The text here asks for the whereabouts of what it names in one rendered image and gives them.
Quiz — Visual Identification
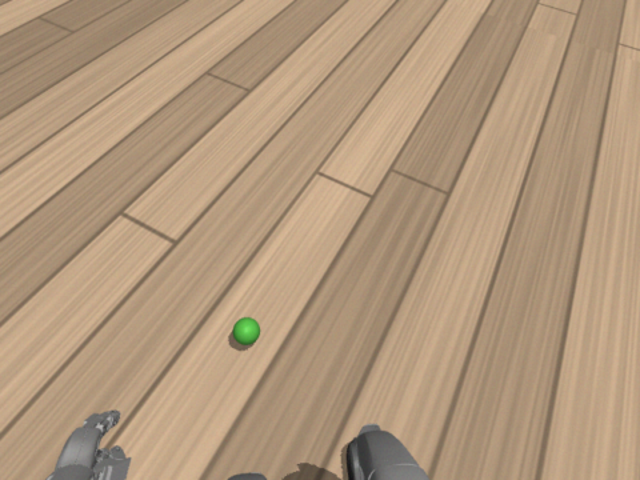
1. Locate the left robot hand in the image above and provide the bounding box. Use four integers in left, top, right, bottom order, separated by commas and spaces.
54, 410, 131, 480

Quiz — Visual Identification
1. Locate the ball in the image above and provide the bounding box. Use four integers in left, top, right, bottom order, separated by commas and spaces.
233, 317, 260, 345

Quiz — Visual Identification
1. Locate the left robot arm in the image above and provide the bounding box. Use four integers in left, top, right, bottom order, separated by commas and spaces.
45, 464, 95, 480

